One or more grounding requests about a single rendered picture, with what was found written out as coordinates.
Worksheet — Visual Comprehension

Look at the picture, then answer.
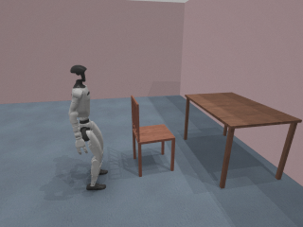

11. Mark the table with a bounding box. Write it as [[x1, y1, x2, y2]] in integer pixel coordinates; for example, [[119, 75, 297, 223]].
[[184, 92, 302, 189]]

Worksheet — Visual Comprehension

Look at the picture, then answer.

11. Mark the robot right foot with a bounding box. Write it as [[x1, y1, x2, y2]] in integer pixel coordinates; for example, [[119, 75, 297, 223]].
[[86, 183, 106, 191]]

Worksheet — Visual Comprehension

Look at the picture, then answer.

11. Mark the right robot hand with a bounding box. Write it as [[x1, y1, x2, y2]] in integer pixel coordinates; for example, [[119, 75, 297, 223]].
[[75, 138, 88, 155]]

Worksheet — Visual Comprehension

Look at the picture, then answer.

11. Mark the robot head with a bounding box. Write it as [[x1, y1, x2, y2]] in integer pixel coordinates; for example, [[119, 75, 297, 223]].
[[70, 64, 87, 89]]

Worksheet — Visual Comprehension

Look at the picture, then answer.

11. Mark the robot right forearm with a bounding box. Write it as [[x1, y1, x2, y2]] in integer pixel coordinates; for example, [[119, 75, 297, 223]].
[[69, 113, 82, 140]]

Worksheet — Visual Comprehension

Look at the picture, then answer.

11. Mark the robot right upper arm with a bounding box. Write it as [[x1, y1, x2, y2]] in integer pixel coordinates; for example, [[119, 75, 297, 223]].
[[68, 89, 83, 117]]

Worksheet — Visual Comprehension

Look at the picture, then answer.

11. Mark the chair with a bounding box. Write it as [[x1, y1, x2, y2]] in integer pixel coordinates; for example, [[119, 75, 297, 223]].
[[131, 95, 175, 177]]

